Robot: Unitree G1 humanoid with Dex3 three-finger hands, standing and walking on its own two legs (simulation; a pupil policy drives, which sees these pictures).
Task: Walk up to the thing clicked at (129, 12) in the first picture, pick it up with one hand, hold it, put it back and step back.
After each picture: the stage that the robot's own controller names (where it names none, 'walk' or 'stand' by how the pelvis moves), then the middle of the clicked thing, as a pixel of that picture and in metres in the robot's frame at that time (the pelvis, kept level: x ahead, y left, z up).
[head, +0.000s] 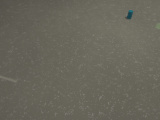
stand; (129, 14) +2.01 -0.70 -0.72
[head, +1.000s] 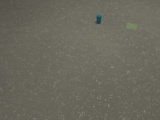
walk; (98, 19) +1.97 -0.16 -0.69
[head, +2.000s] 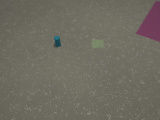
walk; (57, 41) +1.32 +0.32 -0.71
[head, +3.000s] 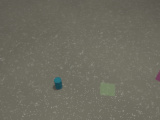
walk; (58, 83) +0.80 +0.26 -0.71
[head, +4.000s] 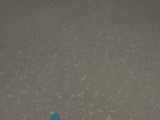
walk; out of the picture +0.47 +0.21 -0.70
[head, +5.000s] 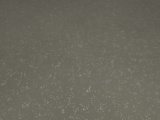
stand; out of the picture +0.34 +0.19 -0.71
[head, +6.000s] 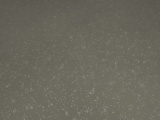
stand; out of the picture +0.33 +0.17 -0.72
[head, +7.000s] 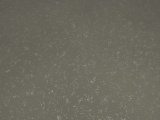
stand; out of the picture +0.37 +0.13 -0.70
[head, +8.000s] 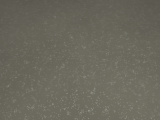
stand; out of the picture +0.33 +0.15 -0.72
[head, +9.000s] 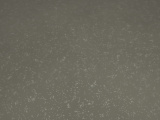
stand; out of the picture +0.34 +0.15 -0.72
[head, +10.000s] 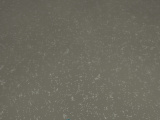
stand; out of the picture +0.35 +0.13 -0.71
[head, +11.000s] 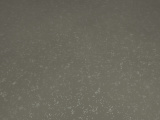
stand; out of the picture +0.35 +0.11 -0.72
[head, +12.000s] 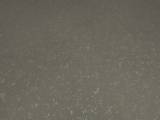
stand; out of the picture +0.35 +0.13 -0.72
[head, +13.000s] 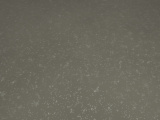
stand; out of the picture +0.35 +0.13 -0.72
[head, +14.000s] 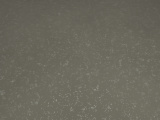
go down; out of the picture +0.35 +0.13 -0.72
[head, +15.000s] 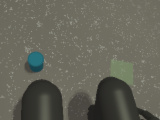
go down; (36, 62) +0.44 +0.16 -0.30
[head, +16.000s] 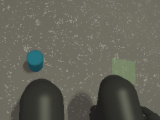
close in; (35, 61) +0.45 +0.16 -0.26
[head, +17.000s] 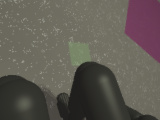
close; out of the picture +0.44 +0.19 -0.23
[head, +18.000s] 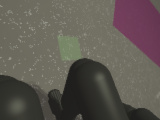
close; out of the picture +0.43 +0.20 -0.23
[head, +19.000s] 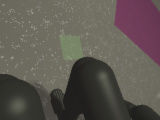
lift; out of the picture +0.41 +0.20 -0.22
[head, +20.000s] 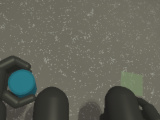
lift; (24, 86) +0.31 +0.21 -0.05
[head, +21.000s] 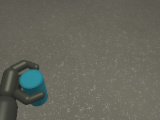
hold; (35, 88) +0.32 +0.17 +0.07
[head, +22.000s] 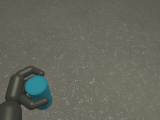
hold; (40, 93) +0.31 +0.16 +0.02
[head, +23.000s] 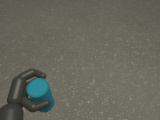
hold; (41, 96) +0.31 +0.15 +0.02
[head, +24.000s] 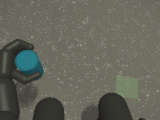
crouch; (31, 66) +0.40 +0.17 -0.06
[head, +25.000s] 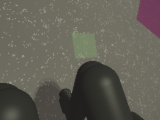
lower; out of the picture +0.45 +0.22 -0.19
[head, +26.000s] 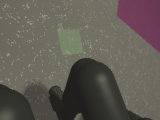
lower; out of the picture +0.45 +0.24 -0.21
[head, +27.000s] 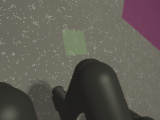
lower; out of the picture +0.44 +0.23 -0.21
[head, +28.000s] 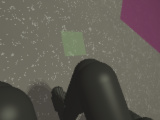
lower; out of the picture +0.44 +0.23 -0.22
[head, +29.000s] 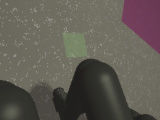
loosen; out of the picture +0.42 +0.20 -0.21
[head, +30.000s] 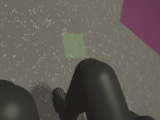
withdraw; out of the picture +0.43 +0.20 -0.24
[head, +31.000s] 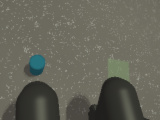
walk; (36, 65) +0.43 +0.16 -0.29
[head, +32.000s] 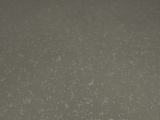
stand; out of the picture +0.35 +0.12 -0.65
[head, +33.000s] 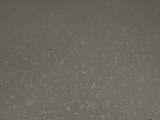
stand; out of the picture +0.36 +0.13 -0.67
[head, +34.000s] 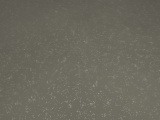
stand; out of the picture +0.36 +0.13 -0.67
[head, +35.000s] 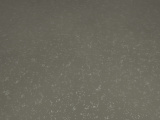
walk; out of the picture +0.37 +0.13 -0.72
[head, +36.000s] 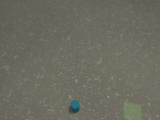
walk; (75, 106) +0.46 +0.06 -0.70
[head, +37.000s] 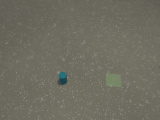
walk; (63, 78) +0.74 +0.15 -0.70
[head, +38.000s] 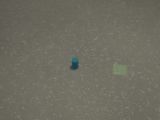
stand; (75, 63) +1.03 +0.13 -0.70
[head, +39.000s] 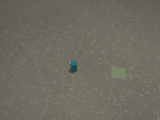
stand; (74, 66) +1.01 +0.11 -0.72
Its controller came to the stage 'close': yes
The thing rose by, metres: 0.74
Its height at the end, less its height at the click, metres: +0.00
